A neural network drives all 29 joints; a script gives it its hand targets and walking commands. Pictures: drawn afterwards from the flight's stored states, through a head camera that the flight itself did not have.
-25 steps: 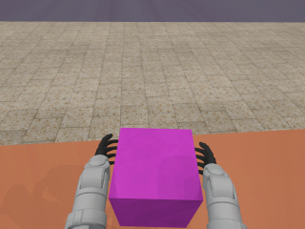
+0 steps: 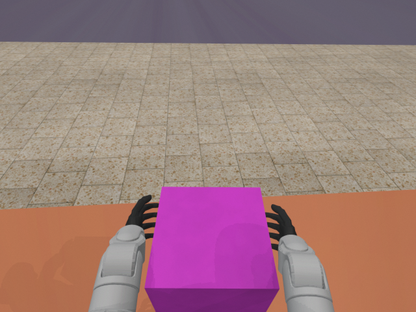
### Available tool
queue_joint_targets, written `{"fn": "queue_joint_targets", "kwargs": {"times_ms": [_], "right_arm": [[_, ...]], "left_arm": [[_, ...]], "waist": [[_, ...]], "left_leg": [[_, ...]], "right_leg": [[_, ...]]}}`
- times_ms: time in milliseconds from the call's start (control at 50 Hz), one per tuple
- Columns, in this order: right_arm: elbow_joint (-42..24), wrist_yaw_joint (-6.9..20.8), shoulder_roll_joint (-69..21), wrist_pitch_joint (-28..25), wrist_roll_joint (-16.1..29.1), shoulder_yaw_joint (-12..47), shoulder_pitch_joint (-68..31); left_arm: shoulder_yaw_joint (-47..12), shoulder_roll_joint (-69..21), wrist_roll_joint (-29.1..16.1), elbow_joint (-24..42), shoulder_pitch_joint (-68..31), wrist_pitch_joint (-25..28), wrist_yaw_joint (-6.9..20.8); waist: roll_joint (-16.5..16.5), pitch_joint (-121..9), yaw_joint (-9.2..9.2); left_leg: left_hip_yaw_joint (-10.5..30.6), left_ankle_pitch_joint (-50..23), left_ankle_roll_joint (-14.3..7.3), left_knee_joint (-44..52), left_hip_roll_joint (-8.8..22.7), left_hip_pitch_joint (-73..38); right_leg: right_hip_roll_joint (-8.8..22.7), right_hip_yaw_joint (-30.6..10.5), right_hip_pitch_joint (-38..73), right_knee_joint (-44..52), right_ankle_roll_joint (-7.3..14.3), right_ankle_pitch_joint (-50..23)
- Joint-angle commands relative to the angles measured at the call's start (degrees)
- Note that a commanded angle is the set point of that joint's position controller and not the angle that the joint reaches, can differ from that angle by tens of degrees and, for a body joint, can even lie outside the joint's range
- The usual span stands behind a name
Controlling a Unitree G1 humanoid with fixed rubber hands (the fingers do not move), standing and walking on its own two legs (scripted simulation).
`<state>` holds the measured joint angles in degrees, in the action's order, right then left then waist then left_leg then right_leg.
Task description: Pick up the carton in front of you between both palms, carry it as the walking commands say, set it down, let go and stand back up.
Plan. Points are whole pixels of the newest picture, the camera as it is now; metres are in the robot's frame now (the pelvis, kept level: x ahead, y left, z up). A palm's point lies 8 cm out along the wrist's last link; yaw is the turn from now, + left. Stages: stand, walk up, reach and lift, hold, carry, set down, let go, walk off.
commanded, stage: reach and lift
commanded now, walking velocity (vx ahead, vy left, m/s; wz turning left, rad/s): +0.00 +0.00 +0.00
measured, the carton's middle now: (210, 259) +0.27 +0.00 -0.06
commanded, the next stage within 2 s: hold in 0.04 s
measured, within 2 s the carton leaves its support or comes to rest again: neither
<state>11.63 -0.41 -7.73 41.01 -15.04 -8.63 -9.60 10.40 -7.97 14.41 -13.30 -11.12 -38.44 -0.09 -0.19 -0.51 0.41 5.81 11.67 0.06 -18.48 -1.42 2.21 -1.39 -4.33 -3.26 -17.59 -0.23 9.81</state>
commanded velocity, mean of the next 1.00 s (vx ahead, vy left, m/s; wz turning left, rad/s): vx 0.00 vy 0.00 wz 0.00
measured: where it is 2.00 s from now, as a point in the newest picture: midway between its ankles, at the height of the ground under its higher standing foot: outside the picture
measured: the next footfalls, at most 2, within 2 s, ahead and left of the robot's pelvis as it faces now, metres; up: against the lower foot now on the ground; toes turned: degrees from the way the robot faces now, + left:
left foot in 1.76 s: +0.21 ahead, +0.11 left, +0.00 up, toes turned +10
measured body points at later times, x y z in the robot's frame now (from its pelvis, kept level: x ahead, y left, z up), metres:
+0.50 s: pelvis -0.02 +0.00 +0.00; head -0.06 +0.00 +0.44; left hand +0.29 +0.15 +0.04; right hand +0.28 -0.15 +0.04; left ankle -0.01 +0.12 -0.75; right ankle +0.00 -0.12 -0.75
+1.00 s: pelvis -0.01 +0.00 +0.00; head -0.06 +0.00 +0.45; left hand +0.29 +0.15 +0.04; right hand +0.29 -0.15 +0.04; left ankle -0.01 +0.12 -0.75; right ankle +0.00 -0.12 -0.75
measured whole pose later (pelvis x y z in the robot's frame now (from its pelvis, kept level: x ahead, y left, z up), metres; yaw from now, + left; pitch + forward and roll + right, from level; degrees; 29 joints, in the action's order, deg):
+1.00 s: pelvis -0.01 +0.00 +0.00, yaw +0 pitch -7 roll +0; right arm 13.9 0.3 -9.0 44.1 -17.4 -12.5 -16.3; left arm 15.2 -9.5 16.9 -15.9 -18.1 -41.3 0.0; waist -0.6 1.3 0.6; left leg 6.2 11.9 0.1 -20.8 -1.6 1.7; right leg -1.4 -4.0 -2.2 -19.0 -0.4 9.7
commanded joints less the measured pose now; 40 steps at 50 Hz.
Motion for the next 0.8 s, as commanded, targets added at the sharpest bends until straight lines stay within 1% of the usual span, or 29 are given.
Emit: {"fn": "queue_joint_targets", "kwargs": {"times_ms": [0,40,80,100,120,160,200,220,240,260,280,300,340,380,400,420,440,460,500,520,540,560,580,640,660,720,740,760,780], "right_arm": [[-6.8,13.5,-52.0,-2.9,14.0,30.1,-27.8],[-7.3,13.7,-52.4,-2.8,15.7,30.9,-27.9],[-9.9,13.5,-53.8,-3.1,16.3,32.5,-32.2],[-8.7,13.2,-54.5,-2.0,16.2,32.9,-32.5],[-7.6,13.1,-51.0,-1.4,16.0,31.2,-30.1],[-6.3,13.3,-52.0,-1.2,15.9,29.9,-33.3],[-2.7,13.4,-50.6,0.0,13.4,27.1,-34.2],[-3.7,13.6,-50.0,-0.5,13.8,28.3,-38.2],[-3.0,13.9,-49.0,-0.7,13.8,27.1,-36.2],[-1.8,14.2,-50.5,-0.3,13.9,27.0,-35.5],[-2.7,14.0,-49.9,-0.2,12.8,25.1,-39.3],[0.0,14.0,-49.4,0.4,11.7,23.5,-33.6],[-0.1,14.2,-50.4,0.5,12.9,26.0,-36.2],[3.4,14.1,-50.1,1.0,11.9,23.6,-35.4],[-0.6,14.0,-51.7,0.6,12.5,26.0,-36.3],[0.2,14.2,-51.2,0.1,12.5,24.1,-36.8],[0.6,14.2,-50.3,-0.3,12.9,24.4,-38.9],[-1.3,14.2,-52.7,-0.1,12.3,25.6,-36.7],[-3.9,14.1,-51.2,0.2,13.7,27.2,-39.7],[0.1,14.1,-52.0,-0.2,13.7,25.6,-36.4],[-1.5,14.1,-53.4,-0.5,12.3,25.5,-38.0],[-1.4,14.4,-51.7,-0.9,13.4,26.1,-40.9],[-0.8,14.4,-52.3,-0.2,12.9,25.5,-38.6],[-0.2,13.9,-51.7,0.6,12.4,24.6,-36.9],[-1.1,14.1,-50.5,0.2,12.8,25.7,-41.1],[-1.1,13.8,-52.3,-0.1,14.3,26.2,-39.6],[-1.0,13.5,-51.4,0.2,12.6,25.5,-37.3],[0.5,13.5,-52.0,-0.2,13.2,24.5,-40.2],[0.2,13.8,-53.4,0.1,13.7,26.4,-36.7]], "left_arm": [[-28.1,-53.7,-11.1,1.6,-19.9,0.3,12.9],[-31.1,-55.0,-13.6,4.9,-22.9,0.6,12.9],[-31.7,-54.7,-14.5,3.3,-26.6,0.0,13.1],[-29.9,-54.1,-13.7,4.5,-26.1,-0.2,13.3],[-30.0,-53.8,-13.1,3.2,-24.6,-1.7,13.2],[-30.7,-52.9,-12.7,5.3,-28.1,-1.9,13.0],[-26.8,-52.8,-11.3,0.3,-29.3,-2.5,13.1],[-25.5,-54.1,-11.1,-2.7,-28.9,-2.6,13.3],[-27.5,-54.6,-12.9,-2.4,-29.2,-3.1,13.3],[-26.3,-54.3,-12.0,-3.0,-28.2,-3.0,13.0],[-24.6,-53.4,-11.3,-5.1,-31.4,-3.1,13.4],[-25.2,-54.1,-11.8,-2.9,-30.1,-3.2,13.5],[-26.1,-55.2,-13.1,-2.0,-30.3,-2.9,13.1],[-24.1,-55.0,-11.0,-3.0,-30.5,-3.2,13.0],[-25.1,-54.4,-12.8,-2.6,-30.9,-2.9,13.2],[-25.8,-54.7,-12.8,-2.1,-33.8,-2.8,13.3],[-24.3,-55.7,-11.5,-5.7,-33.1,-3.0,13.3],[-25.7,-54.3,-12.4,-2.8,-32.8,-2.8,13.6],[-24.0,-55.4,-11.5,-3.5,-29.2,-3.1,13.6],[-26.1,-55.2,-12.4,-2.0,-33.4,-2.7,13.6],[-24.2,-53.9,-11.2,-2.9,-32.7,-2.5,13.9],[-24.8,-55.1,-10.8,-2.6,-34.3,-2.4,13.4],[-24.9,-55.3,-11.3,-2.8,-33.6,-2.4,13.5],[-24.5,-54.9,-10.7,-2.4,-32.0,-3.1,13.5],[-23.3,-55.9,-12.2,-6.0,-31.5,-2.9,13.6],[-24.0,-54.5,-11.9,-5.5,-32.0,-2.4,13.9],[-25.3,-55.8,-12.4,-3.5,-33.1,-2.6,14.1],[-25.3,-55.2,-12.7,-4.9,-36.2,-2.4,14.1],[-24.4,-54.3,-11.6,-4.8,-32.7,-2.5,14.3]], "waist": [[0.4,-11.1,-1.73],[-1.1,-13.0,-0.36],[1.4,-13.0,0.69],[-0.3,-14.7,-1.79],[-3.9,-10.6,1.09],[-0.9,-11.4,-0.68],[-0.8,-9.1,0.51],[0.5,-9.0,-1.61],[-0.1,-8.9,1.71],[0.8,-8.2,-1.18],[1.9,-9.6,1.8],[-1.9,-6.6,1.01],[0.9,-11.2,0.5],[-3.0,-7.6,-0.62],[2.7,-9.8,0.47],[0.3,-10.9,1.22],[-1.5,-10.3,-1.21],[-0.2,-10.2,1.11],[0.7,-12.5,-1.2],[-2.0,-11.4,0.67],[0.1,-12.5,0.2],[-1.7,-12.0,-1.29],[0.5,-11.8,-0.41],[-1.2,-8.6,0.48],[1.3,-11.2,-0.61],[1.3,-10.8,-1.54],[-0.2,-12.0,0.84],[1.3,-12.2,1.09],[-1.1,-12.5,-1.77]], "left_leg": [[-0.5,-15.5,0.5,1.9,-4.4,1.6],[-0.3,-14.0,0.4,1.0,-3.6,0.7],[-0.2,-15.1,-0.6,0.3,-3.9,0.6],[-0.6,-12.6,-0.6,0.6,-4.3,-0.3],[-0.9,-11.1,0.6,0.3,-4.1,1.3],[0.0,-10.5,0.5,1.2,-3.6,2.0],[-1.2,-5.9,0.4,-0.3,-4.0,1.5],[-0.7,-3.8,-0.1,1.2,-3.9,2.3],[-0.3,-5.3,0.4,0.9,-3.2,1.5],[0.0,-4.2,0.3,1.7,-3.2,3.8],[-1.0,-4.9,0.5,1.2,-2.8,1.4],[-0.7,-7.4,1.2,1.7,-3.5,3.2],[-0.7,-9.2,1.3,1.3,-3.4,1.3],[-0.6,-6.8,1.0,1.8,-3.4,4.9],[-0.9,-8.4,0.6,1.1,-3.4,1.8],[-0.6,-8.5,0.1,0.2,-3.2,-0.2],[-0.6,-8.3,0.7,0.5,-3.2,2.5],[-0.8,-7.7,0.5,1.4,-2.9,1.1],[-1.3,-9.5,0.4,2.3,-3.8,1.9],[-0.9,-10.3,0.8,1.2,-4.0,1.8],[-0.6,-8.3,0.0,1.5,-3.3,0.2],[-1.2,-7.4,0.6,0.9,-3.7,1.6],[-1.1,-5.9,0.6,0.8,-2.9,2.1],[-1.8,-6.3,0.6,0.4,-3.4,2.1],[-1.2,-6.2,0.1,1.7,-3.7,2.6],[-1.3,-7.5,-0.3,1.5,-3.7,2.3],[-1.3,-7.8,0.7,0.6,-3.7,1.6],[-1.2,-7.1,0.2,-0.1,-3.3,1.9],[-0.9,-5.0,0.5,1.6,-3.7,2.9]], "right_leg": [[-3.9,-0.3,6.8,0.0,-0.3,-15.7],[-3.3,-0.3,8.8,-1.1,0.0,-13.1],[-4.2,-0.5,5.8,-1.4,-0.6,-14.0],[-3.6,-0.3,5.6,-1.2,-1.0,-12.8],[-3.0,-0.8,5.5,-0.3,0.2,-10.5],[-3.7,0.1,5.3,-0.9,-0.2,-8.9],[-3.1,-0.1,4.1,-0.2,0.1,-4.2],[-3.8,0.6,4.6,-1.1,-0.4,-2.9],[-3.7,0.5,4.4,-0.4,0.7,-3.2],[-3.6,0.5,6.8,-0.6,0.5,-3.1],[-4.1,1.6,3.9,-0.5,0.0,-3.6],[-3.7,0.6,4.5,0.3,0.8,-5.6],[-4.2,0.8,6.9,0.0,0.3,-7.1],[-3.1,-0.4,8.5,-0.4,0.6,-6.7],[-3.8,0.7,7.9,-0.3,-0.5,-8.6],[-3.7,0.6,4.8,-0.7,0.1,-6.5],[-3.3,0.4,7.2,-0.6,0.4,-6.8],[-4.3,1.0,4.9,-0.3,0.2,-7.8],[-3.9,1.0,8.8,-0.3,-1.1,-9.4],[-3.6,0.6,7.8,-0.4,0.1,-10.0],[-4.0,0.7,5.6,-0.5,-0.3,-9.0],[-3.3,0.8,7.1,-0.8,0.0,-7.4],[-3.4,0.7,8.1,-0.6,0.2,-5.9],[-3.1,0.3,4.4,-0.3,0.3,-6.4],[-4.2,1.2,7.1,-0.3,-0.3,-5.9],[-3.7,0.6,7.1,-0.4,-0.4,-7.8],[-3.7,1.0,6.7,0.5,0.2,-7.3],[-3.4,0.3,7.1,-0.6,-0.1,-6.6],[-3.4,0.8,7.8,-0.2,-0.2,-6.8]]}}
